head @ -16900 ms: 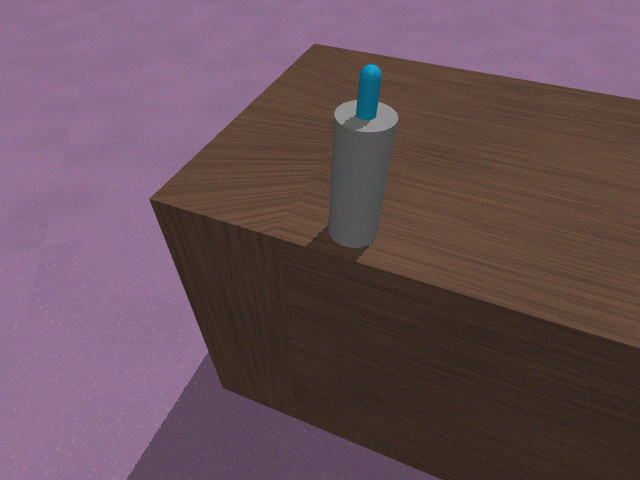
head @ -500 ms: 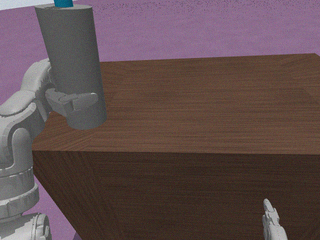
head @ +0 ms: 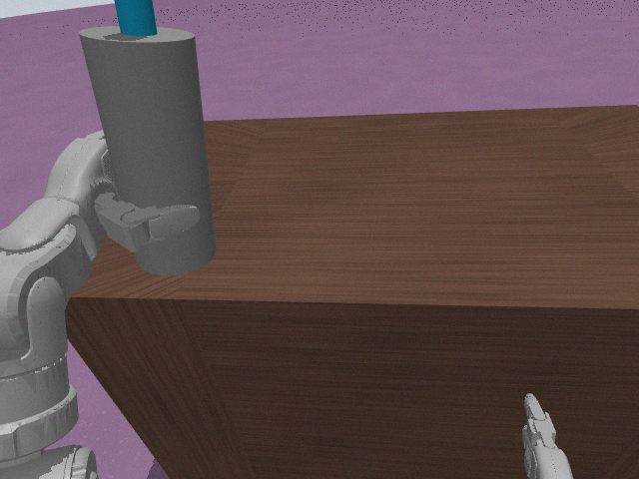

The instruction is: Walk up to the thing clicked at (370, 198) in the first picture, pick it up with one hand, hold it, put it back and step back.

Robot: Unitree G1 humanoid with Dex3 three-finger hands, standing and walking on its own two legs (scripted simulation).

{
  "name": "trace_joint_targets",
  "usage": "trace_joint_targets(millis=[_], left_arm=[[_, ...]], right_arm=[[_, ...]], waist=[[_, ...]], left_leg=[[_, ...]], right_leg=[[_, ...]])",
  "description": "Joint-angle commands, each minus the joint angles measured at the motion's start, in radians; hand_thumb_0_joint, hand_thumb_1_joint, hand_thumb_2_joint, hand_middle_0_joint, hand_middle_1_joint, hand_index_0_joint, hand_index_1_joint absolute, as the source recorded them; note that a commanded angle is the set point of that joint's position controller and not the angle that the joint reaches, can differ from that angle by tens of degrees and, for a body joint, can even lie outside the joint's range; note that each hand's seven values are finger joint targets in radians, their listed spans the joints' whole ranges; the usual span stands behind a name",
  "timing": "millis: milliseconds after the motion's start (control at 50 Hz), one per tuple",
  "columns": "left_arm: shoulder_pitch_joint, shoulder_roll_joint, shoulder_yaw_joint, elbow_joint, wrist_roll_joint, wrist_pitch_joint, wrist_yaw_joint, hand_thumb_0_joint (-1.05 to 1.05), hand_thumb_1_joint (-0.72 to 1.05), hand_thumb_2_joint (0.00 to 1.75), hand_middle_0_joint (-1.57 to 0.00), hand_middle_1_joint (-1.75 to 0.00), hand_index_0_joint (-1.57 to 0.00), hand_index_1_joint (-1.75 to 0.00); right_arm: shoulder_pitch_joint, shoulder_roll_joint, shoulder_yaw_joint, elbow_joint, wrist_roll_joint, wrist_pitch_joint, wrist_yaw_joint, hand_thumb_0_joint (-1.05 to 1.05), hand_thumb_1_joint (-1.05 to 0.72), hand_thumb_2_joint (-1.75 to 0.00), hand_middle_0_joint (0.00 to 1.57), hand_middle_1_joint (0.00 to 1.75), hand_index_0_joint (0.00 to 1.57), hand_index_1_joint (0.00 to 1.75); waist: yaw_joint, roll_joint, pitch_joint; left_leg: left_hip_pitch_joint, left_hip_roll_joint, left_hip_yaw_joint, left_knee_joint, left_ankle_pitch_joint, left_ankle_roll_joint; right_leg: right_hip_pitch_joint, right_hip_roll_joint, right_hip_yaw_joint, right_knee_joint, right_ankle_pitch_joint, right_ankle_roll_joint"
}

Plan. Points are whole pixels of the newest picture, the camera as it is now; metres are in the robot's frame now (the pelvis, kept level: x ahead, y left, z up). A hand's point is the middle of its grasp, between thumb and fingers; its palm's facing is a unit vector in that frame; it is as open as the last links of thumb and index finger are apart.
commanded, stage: hold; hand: left
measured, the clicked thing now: (155, 126) +0.31 +0.14 +0.36
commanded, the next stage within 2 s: crouch in 0.72 s
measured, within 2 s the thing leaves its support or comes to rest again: neither
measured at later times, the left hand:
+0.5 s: hand (161, 184) +0.31 +0.15 +0.31, palm faces +0.01 -0.99 -0.11, open 11.4 cm
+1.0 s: hand (172, 183) +0.32 +0.15 +0.30, palm faces +0.02 -1.00 -0.06, open 11.4 cm
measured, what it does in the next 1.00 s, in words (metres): stands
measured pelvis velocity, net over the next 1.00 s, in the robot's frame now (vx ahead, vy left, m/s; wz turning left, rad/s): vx -0.01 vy -0.01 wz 0.00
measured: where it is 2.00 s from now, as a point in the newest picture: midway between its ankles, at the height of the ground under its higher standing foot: outside the picture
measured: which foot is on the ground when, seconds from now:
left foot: down 0.00-1.00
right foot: down 0.00-1.00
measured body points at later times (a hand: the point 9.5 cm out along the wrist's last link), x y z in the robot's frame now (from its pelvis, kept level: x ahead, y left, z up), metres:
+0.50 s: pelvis +0.00 +0.00 +0.00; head -0.06 -0.04 +0.45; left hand +0.30 +0.21 +0.31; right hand +0.18 -0.25 -0.05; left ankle +0.04 +0.13 -0.72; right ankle +0.03 -0.15 -0.72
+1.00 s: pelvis -0.01 -0.01 +0.00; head -0.07 -0.04 +0.45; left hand +0.32 +0.20 +0.31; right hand +0.17 -0.26 -0.05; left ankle +0.04 +0.13 -0.72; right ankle +0.03 -0.15 -0.72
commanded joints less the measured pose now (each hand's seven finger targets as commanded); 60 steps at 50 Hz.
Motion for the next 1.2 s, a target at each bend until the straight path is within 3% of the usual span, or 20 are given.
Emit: trace_joint_targets(millis=[0, 140, 220, 240, 300, 320, 380, 400, 420, 460, 500, 560, 620, 640, 780, 880, 940, 1000, 1060, 1180], left_arm=[[-0.636, 0.229, 0.155, -0.202, -0.022, -0.145, 0.03, 0.0, -0.02, 1.35, -1.25, -1.48, -1.26, -1.5], [-0.699, 0.283, 0.193, -0.173, -0.009, -0.168, 0.053, 0.0, -0.08, 1.36, -1.27, -1.52, -1.28, -1.53], [-0.687, 0.276, 0.179, -0.154, -0.004, -0.172, 0.047, 0.0, -0.1, 1.36, -1.28, -1.52, -1.3, -1.54], [-0.694, 0.222, 0.135, -0.165, -0.003, -0.175, 0.04, 0.0, -0.09, 1.35, -1.27, -1.51, -1.28, -1.52], [-0.678, 0.273, 0.168, -0.204, 0.001, -0.176, 0.029, 0.0, -0.09, 1.33, -1.26, -1.48, -1.27, -1.5], [-0.658, 0.224, 0.124, -0.205, 0.002, -0.172, 0.021, 0.0, -0.1, 1.32, -1.25, -1.48, -1.26, -1.49], [-0.662, 0.27, 0.165, -0.258, -0.001, -0.173, 0.016, 0.0, -0.08, 1.33, -1.25, -1.47, -1.27, -1.49], [-0.65, 0.24, 0.141, -0.243, -0.001, -0.166, 0.012, 0.0, -0.11, 1.32, -1.25, -1.48, -1.26, -1.49], [-0.666, 0.293, 0.19, -0.278, -0.003, -0.168, 0.014, 0.0, -0.08, 1.34, -1.26, -1.49, -1.27, -1.51], [-0.654, 0.254, 0.166, -0.264, -0.013, -0.162, 0.013, 0.0, -0.1, 1.34, -1.26, -1.49, -1.27, -1.51], [-0.654, 0.286, 0.201, -0.247, -0.015, -0.156, 0.02, 0.0, -0.07, 1.36, -1.26, -1.5, -1.28, -1.52], [-0.661, 0.251, 0.173, -0.196, -0.017, -0.147, 0.025, 0.0, -0.06, 1.36, -1.25, -1.5, -1.27, -1.51], [-0.666, 0.278, 0.193, -0.173, -0.019, -0.151, 0.03, 0.0, -0.04, 1.37, -1.26, -1.51, -1.28, -1.52], [-0.637, 0.219, 0.144, -0.125, -0.016, -0.147, 0.028, 0.0, -0.05, 1.35, -1.24, -1.49, -1.26, -1.51], [-0.699, 0.241, 0.145, -0.155, -0.007, -0.182, 0.032, 0.0, -0.07, 1.32, -1.23, -1.46, -1.25, -1.48], [-0.717, 0.268, 0.168, -0.157, 0.001, -0.2, 0.042, 0.0, 0.09, 1.36, -1.3, -1.47, -1.3, -1.49], [-0.723, 0.179, 0.101, -0.052, 0.005, -0.201, 0.054, 0.0, 0.04, 1.33, -1.29, -1.45, -1.29, -1.47], [-0.765, 0.202, 0.113, 0.019, 0.014, -0.232, 0.07, 0.0, 0.04, 1.32, -1.27, -1.43, -1.27, -1.45], [-0.771, 0.162, 0.062, 0.126, 0.034, -0.281, 0.073, 0.0, 0.01, 1.28, -1.24, -1.4, -1.25, -1.41], [-0.877, 0.235, 0.084, 0.153, 0.057, -0.427, 0.074, 0.0, 0.01, 1.27, -1.25, -1.4, -1.26, -1.42]], right_arm=[[-0.142, -0.104, -0.038, -0.179, 0.009, -0.072, -0.009, 0.0, 0.52, -0.06, 0.05, 0.05, 0.05, 0.05], [-0.113, -0.103, -0.053, -0.201, 0.011, -0.063, -0.001, 0.0, 0.51, -0.07, 0.05, 0.05, 0.05, 0.05], [-0.106, -0.092, -0.032, -0.192, 0.012, -0.055, 0.007, 0.0, 0.52, -0.06, 0.05, 0.05, 0.05, 0.05], [-0.159, -0.092, -0.025, -0.265, 0.013, -0.064, 0.01, 0.0, 0.51, -0.07, 0.05, 0.05, 0.05, 0.05], [-0.116, -0.1, -0.037, -0.193, 0.012, -0.057, 0.01, 0.0, 0.52, -0.06, 0.05, 0.05, 0.05, 0.05], [-0.165, -0.095, -0.022, -0.243, 0.013, -0.064, 0.016, 0.0, 0.52, -0.06, 0.05, 0.05, 0.05, 0.05], [-0.144, -0.113, -0.048, -0.209, 0.009, -0.065, 0.01, 0.0, 0.52, -0.07, 0.05, 0.05, 0.05, 0.05], [-0.175, -0.104, -0.029, -0.235, 0.008, -0.068, 0.009, 0.0, 0.52, -0.06, 0.05, 0.05, 0.05, 0.05], [-0.139, -0.113, -0.047, -0.2, 0.004, -0.065, 0.003, 0.0, 0.51, -0.07, 0.05, 0.05, 0.05, 0.05], [-0.161, -0.096, -0.028, -0.207, 0.004, -0.071, 0.002, 0.0, 0.52, -0.07, 0.05, 0.05, 0.05, 0.05], [-0.146, -0.11, -0.048, -0.188, 0.002, -0.071, -0.007, 0.0, 0.52, -0.07, 0.05, 0.05, 0.05, 0.05], [-0.16, -0.096, -0.027, -0.197, 0.003, -0.071, -0.007, 0.0, 0.52, -0.06, 0.05, 0.05, 0.05, 0.05], [-0.107, -0.101, -0.043, -0.167, 0.006, -0.064, -0.007, 0.0, 0.52, -0.07, 0.05, 0.05, 0.05, 0.05], [-0.148, -0.095, -0.028, -0.213, 0.01, -0.068, -0.003, 0.0, 0.52, -0.06, 0.05, 0.05, 0.05, 0.05], [-0.111, -0.091, -0.031, -0.233, 0.013, -0.067, 0.001, 0.0, 0.52, -0.06, 0.05, 0.05, 0.05, 0.05], [-0.113, -0.098, -0.048, -0.2, 0.005, -0.075, -0.001, 0.0, 0.58, -0.05, 0.05, 0.05, 0.05, 0.05], [-0.16, -0.107, -0.056, -0.207, 0.002, -0.085, -0.002, 0.0, 0.57, -0.05, 0.05, 0.05, 0.05, 0.05], [-0.128, -0.106, -0.057, -0.179, -0.002, -0.084, -0.007, 0.0, 0.58, -0.05, 0.05, 0.05, 0.05, 0.05], [-0.131, -0.103, -0.051, -0.183, -0.009, -0.089, -0.012, 0.0, 0.58, -0.05, 0.05, 0.05, 0.05, 0.05], [-0.102, -0.098, -0.041, -0.189, -0.025, -0.097, -0.02, 0.0, 0.58, -0.05, 0.05, 0.05, 0.05, 0.05]], waist=[[-0.025, -0.043, -0.242], [-0.013, -0.057, -0.247], [-0.003, -0.014, -0.224], [-0.007, -0.027, -0.24], [0.003, -0.002, -0.232], [0.001, 0.0, -0.239], [-0.004, -0.002, -0.261], [-0.007, -0.022, -0.253], [-0.007, -0.035, -0.269], [-0.014, -0.031, -0.248], [-0.015, -0.055, -0.251], [-0.014, -0.048, -0.23], [-0.024, -0.056, -0.236], [-0.023, -0.056, -0.215], [-0.025, -0.052, -0.22], [-0.018, -0.024, -0.224], [-0.03, -0.042, -0.209], [-0.038, -0.069, -0.216], [-0.045, -0.103, -0.18], [-0.051, -0.059, -0.274]], left_leg=[[0.166, -0.029, 0.045, -0.119, 0.106, 0.03], [0.155, -0.028, 0.043, -0.119, 0.113, 0.03], [0.147, -0.02, 0.033, -0.136, 0.072, 0.023], [0.149, -0.015, 0.026, -0.139, 0.079, 0.022], [0.146, -0.015, 0.03, -0.142, 0.057, 0.023], [0.145, -0.016, 0.034, -0.14, 0.067, 0.024], [0.165, -0.015, 0.031, -0.137, 0.076, 0.025], [0.156, -0.019, 0.039, -0.133, 0.086, 0.03], [0.169, -0.018, 0.038, -0.129, 0.087, 0.03], [0.153, -0.024, 0.047, -0.125, 0.097, 0.034], [0.158, -0.023, 0.046, -0.125, 0.098, 0.033], [0.148, -0.026, 0.046, -0.129, 0.088, 0.03], [0.148, -0.03, 0.049, -0.129, 0.078, 0.032], [0.142, -0.029, 0.048, -0.132, 0.079, 0.03], [0.155, -0.026, 0.042, -0.142, 0.056, 0.03], [0.142, -0.028, 0.047, -0.134, 0.064, 0.029], [0.14, -0.014, 0.031, -0.149, 0.022, 0.022], [0.14, -0.02, 0.036, -0.144, 0.011, 0.026], [0.11, -0.024, 0.045, -0.141, 0.005, 0.03], [0.129, -0.028, 0.053, -0.119, 0.021, 0.032]], right_leg=[[-0.035, 0.037, -0.084, -0.133, 0.1, -0.024], [-0.013, 0.032, -0.081, -0.13, 0.105, -0.025], [-0.027, 0.032, -0.082, -0.129, 0.07, -0.029], [-0.02, 0.035, -0.086, -0.126, 0.08, -0.031], [-0.026, 0.035, -0.083, -0.134, 0.056, -0.03], [-0.021, 0.035, -0.083, -0.135, 0.062, -0.031], [-0.013, 0.036, -0.08, -0.135, 0.071, -0.029], [-0.013, 0.037, -0.081, -0.141, 0.072, -0.028], [-0.009, 0.037, -0.078, -0.142, 0.076, -0.024], [-0.005, 0.034, -0.075, -0.142, 0.083, -0.024], [-0.01, 0.037, -0.076, -0.14, 0.087, -0.022], [-0.019, 0.036, -0.081, -0.141, 0.081, -0.024], [-0.018, 0.033, -0.077, -0.141, 0.08, -0.022], [-0.029, 0.034, -0.081, -0.143, 0.079, -0.023], [-0.034, 0.034, -0.083, -0.151, 0.059, -0.025], [-0.024, 0.029, -0.076, -0.145, 0.066, -0.026], [-0.054, 0.039, -0.085, -0.138, 0.044, -0.027], [-0.057, 0.031, -0.08, -0.147, 0.042, -0.022], [-0.075, 0.029, -0.078, -0.149, 0.033, -0.022], [-0.059, 0.015, -0.058, -0.141, 0.047, -0.019]])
